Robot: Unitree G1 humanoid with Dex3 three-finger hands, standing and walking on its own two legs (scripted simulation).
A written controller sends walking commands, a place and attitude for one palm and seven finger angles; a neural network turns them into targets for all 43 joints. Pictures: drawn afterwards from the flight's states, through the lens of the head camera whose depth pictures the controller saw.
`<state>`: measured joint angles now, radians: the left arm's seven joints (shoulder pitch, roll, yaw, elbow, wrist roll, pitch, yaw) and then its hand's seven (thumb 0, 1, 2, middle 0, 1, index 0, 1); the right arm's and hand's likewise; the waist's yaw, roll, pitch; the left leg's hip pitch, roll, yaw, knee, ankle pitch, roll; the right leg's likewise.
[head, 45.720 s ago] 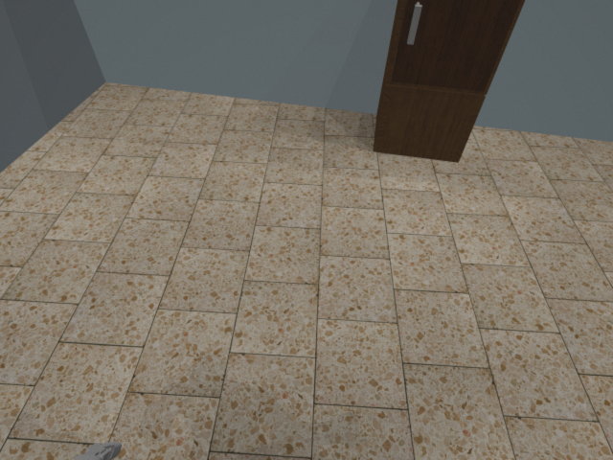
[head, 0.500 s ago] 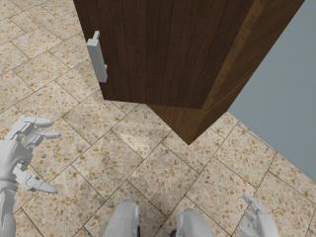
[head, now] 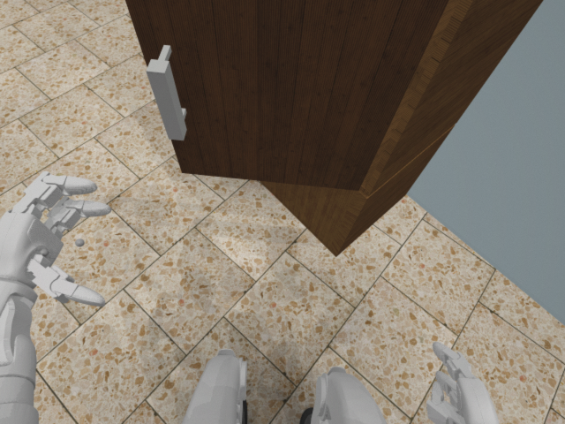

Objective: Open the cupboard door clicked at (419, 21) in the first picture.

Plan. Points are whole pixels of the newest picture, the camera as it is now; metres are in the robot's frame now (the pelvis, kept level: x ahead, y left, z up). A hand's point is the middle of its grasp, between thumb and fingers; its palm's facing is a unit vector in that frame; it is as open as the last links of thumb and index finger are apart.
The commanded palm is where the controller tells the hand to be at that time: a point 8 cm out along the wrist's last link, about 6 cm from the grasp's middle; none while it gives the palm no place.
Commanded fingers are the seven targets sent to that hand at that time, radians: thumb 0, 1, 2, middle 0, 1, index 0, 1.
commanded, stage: move the hooked fingers beside the handle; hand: left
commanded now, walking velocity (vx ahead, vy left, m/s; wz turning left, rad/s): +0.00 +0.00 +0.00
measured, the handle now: (172, 94) +0.60 +0.23 +0.04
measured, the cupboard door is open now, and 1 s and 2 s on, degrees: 44 44 44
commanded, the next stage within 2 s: none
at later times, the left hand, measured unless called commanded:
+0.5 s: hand (103, 181) +0.41 +0.28 +0.04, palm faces -0.01 -1.00 -0.03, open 13.9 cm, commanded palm +0.40 +0.33 +0.04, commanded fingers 0.00 -0.50 0.30 -0.30 -1.20 -0.30 -1.20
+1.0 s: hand (117, 140) +0.49 +0.29 +0.04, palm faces +0.00 -1.00 -0.03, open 14.0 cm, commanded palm +0.49 +0.32 +0.04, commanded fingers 0.00 -0.50 0.30 -0.30 -1.20 -0.30 -1.20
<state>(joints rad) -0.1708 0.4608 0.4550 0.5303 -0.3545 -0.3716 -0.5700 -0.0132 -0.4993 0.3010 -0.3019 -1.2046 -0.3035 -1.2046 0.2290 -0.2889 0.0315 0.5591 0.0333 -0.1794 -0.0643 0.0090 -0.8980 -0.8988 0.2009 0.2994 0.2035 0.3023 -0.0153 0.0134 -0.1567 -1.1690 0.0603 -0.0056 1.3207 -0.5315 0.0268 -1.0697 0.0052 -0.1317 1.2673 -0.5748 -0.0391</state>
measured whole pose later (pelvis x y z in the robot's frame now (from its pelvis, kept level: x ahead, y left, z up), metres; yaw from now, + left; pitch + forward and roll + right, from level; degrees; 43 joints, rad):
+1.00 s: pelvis -0.01 +0.01 -0.02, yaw -3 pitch +28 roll -6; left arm -0.86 0.72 0.54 1.15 -0.13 -0.41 -0.51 -0.01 -0.50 0.30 -0.30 -1.20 -0.30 -1.20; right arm 0.30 -0.30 0.06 0.61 0.00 0.01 -0.04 0.00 -0.90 -0.90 0.20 0.30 0.20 0.30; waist -0.15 0.02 -0.13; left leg -1.35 0.08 0.00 1.37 -0.53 0.05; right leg -1.25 0.02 -0.12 1.30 -0.55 -0.02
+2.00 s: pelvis +0.00 +0.03 -0.02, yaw -4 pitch +31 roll -9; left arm -1.00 0.85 0.56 1.20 -0.07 -0.33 -0.50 -0.01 -0.50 0.30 -0.30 -1.20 -0.30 -1.20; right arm 0.33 -0.30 0.10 0.57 -0.02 0.07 -0.02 0.00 -0.90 -0.90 0.20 0.30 0.20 0.30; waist -0.21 0.02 -0.12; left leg -1.41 0.09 -0.02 1.40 -0.54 0.06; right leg -1.29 0.04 -0.13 1.28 -0.54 0.00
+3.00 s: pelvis +0.00 +0.01 -0.02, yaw -4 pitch +31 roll -7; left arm -1.01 0.75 0.50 1.19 -0.07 -0.36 -0.37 -0.01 -0.50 0.30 -0.30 -1.20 -0.31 -1.22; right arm 0.33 -0.28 0.08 0.60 -0.02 0.07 0.00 0.00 -0.90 -0.90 0.20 0.30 0.20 0.30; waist -0.21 0.03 -0.12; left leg -1.41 0.09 -0.02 1.39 -0.54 0.04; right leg -1.30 0.04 -0.13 1.30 -0.55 -0.03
